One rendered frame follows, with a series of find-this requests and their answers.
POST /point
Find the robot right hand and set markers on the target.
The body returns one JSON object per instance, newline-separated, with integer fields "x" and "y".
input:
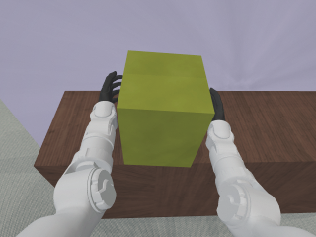
{"x": 217, "y": 105}

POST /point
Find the robot left forearm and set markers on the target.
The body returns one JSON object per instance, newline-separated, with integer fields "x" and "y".
{"x": 98, "y": 141}

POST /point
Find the robot left hand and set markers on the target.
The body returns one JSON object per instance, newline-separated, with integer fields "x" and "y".
{"x": 107, "y": 91}

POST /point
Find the robot right upper arm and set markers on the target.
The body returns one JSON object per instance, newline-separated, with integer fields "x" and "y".
{"x": 248, "y": 212}

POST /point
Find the robot right forearm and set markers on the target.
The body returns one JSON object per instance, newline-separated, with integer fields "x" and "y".
{"x": 225, "y": 159}

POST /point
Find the carton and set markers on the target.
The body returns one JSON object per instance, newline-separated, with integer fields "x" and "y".
{"x": 164, "y": 108}

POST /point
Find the pedestal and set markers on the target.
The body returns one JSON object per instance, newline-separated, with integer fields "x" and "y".
{"x": 274, "y": 133}

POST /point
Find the robot left upper arm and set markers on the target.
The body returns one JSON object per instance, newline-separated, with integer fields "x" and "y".
{"x": 81, "y": 199}

